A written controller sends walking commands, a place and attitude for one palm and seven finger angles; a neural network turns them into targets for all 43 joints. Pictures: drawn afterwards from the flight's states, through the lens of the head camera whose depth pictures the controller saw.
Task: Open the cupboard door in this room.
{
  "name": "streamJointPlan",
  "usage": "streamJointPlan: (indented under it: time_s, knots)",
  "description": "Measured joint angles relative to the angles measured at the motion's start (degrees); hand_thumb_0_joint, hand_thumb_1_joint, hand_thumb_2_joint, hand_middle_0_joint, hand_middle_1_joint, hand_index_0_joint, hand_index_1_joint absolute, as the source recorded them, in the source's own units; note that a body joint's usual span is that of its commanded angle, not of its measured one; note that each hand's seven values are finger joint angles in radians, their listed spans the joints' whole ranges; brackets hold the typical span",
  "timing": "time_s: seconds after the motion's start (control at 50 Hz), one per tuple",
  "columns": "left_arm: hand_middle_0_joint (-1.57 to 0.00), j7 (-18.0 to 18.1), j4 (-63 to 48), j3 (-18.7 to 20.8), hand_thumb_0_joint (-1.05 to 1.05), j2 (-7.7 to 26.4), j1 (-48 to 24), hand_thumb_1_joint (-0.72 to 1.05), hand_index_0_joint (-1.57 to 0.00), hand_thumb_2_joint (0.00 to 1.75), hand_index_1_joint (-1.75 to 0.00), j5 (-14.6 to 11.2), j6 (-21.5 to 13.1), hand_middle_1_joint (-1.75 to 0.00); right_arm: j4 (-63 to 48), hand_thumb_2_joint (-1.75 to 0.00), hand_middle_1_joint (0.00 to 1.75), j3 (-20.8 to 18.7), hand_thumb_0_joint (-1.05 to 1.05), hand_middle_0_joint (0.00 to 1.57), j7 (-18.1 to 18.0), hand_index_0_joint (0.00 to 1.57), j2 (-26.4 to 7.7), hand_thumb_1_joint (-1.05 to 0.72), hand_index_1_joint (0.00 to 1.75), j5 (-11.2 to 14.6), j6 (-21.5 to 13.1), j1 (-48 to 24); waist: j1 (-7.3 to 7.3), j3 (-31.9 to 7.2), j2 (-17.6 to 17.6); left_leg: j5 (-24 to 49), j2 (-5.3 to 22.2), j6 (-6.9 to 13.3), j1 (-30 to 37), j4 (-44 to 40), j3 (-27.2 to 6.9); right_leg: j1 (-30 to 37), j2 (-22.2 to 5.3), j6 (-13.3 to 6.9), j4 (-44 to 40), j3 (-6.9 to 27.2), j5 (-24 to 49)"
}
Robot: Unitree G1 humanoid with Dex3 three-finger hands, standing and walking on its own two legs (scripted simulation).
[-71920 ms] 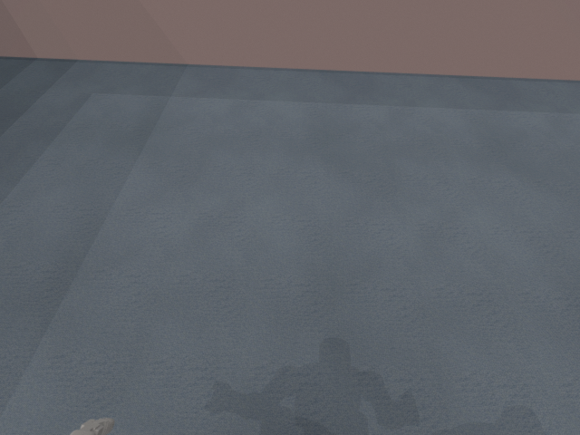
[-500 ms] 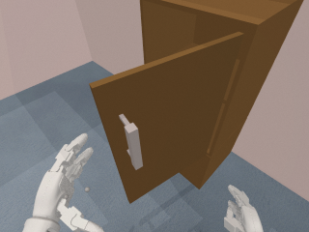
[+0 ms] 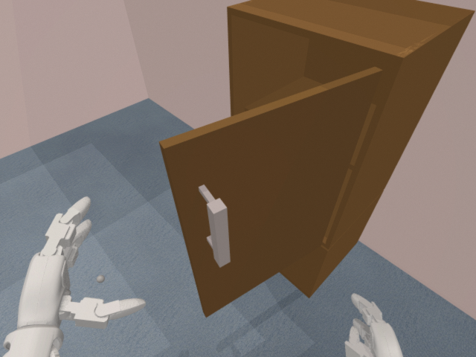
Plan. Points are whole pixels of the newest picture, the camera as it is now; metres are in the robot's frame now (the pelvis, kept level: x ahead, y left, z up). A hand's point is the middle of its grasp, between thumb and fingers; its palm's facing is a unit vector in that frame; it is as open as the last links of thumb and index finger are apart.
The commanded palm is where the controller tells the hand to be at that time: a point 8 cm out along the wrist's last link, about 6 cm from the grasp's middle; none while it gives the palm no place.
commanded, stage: draw the hand back to the body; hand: left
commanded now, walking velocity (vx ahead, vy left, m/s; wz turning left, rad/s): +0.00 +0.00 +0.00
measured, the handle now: (213, 227) +0.30 +0.08 +0.08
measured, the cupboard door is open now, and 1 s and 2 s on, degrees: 78 78 78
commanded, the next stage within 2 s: step back with the hand held close in 0.84 s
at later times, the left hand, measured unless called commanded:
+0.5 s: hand (70, 237) +0.21 +0.25 +0.16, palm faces +0.43 -0.81 -0.40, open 8.7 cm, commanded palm +0.16 +0.29 +0.18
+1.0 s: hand (74, 240) +0.21 +0.24 +0.16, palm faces +0.43 -0.81 -0.39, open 7.4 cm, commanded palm +0.16 +0.29 +0.18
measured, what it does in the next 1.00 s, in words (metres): stands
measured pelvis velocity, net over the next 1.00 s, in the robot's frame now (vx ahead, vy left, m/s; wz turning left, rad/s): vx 0.01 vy -0.01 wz -0.02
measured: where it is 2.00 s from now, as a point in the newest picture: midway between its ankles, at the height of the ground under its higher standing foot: outside the picture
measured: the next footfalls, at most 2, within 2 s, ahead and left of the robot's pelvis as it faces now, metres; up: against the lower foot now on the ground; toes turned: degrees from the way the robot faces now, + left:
none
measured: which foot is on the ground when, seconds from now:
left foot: down 0.00-1.00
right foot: down 0.00-1.00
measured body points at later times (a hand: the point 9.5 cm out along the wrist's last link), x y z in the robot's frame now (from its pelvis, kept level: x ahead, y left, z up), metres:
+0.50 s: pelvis +0.02 +0.00 +0.01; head +0.00 -0.02 +0.46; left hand +0.19 +0.30 +0.18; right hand +0.21 -0.22 -0.08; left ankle +0.00 +0.09 -0.73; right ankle -0.01 -0.11 -0.73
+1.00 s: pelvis +0.01 -0.01 +0.01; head -0.01 -0.03 +0.46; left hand +0.18 +0.28 +0.19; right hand +0.19 -0.23 -0.08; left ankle +0.00 +0.08 -0.73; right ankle -0.01 -0.11 -0.73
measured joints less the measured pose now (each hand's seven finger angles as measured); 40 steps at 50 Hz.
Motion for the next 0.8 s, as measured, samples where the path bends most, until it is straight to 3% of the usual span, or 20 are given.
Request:
streamJointPlan:
  time_s: [0.24, 0.54, 0.8]
  knots:
    - [-0.19, 1.55, 1.72, 4.21, 0.0, 1.37, -2.2, 0.21, -0.18, 0.61, -0.3, 0.68, -1.13, -0.3, 2.43, -0.9, 0.3, -0.81, 0.01, 0.2, 0.76, 0.2, 0.11, -0.9, 0.3, -0.51, 2.71, -1.24, 0.34, 1.22, 0.04, 1.92, -0.5, 0.11, 5.41, -6.21, 0.86, 4.63, -0.23, 0.25, -5.13, 1.01, 1.65]
    - [-0.21, 1.49, 3.07, 9.72, 0.01, 2.74, -5.83, 0.72, -0.2, 0.83, -0.3, -0.21, -1.46, -0.3, 2.81, -0.9, 0.3, -1.76, 0.01, 0.2, 1.37, 0.2, -0.21, -0.9, 0.3, -0.38, 4.65, -2.42, 0.82, 1.36, 0.25, 2.01, -0.09, -0.3, 7.16, -7.91, 1.11, 6.27, 0.27, -0.06, -6.94, 1.36, 1.92]
    - [-0.21, 1.02, 2.25, 8.87, 0.01, 2.5, -4.92, 0.88, -0.21, 0.89, -0.3, -0.28, -1.43, -0.3, 3.13, -0.9, 0.3, -2.16, 0.01, 0.2, 1.58, 0.2, -0.25, -0.9, 0.3, -0.27, 4.8, -2.07, 0.61, 1.08, 0.49, 2.24, 0.24, -0.64, 7.36, -8.18, 1.15, 6.38, 0.61, -0.4, -7.11, 1.43, 2.1]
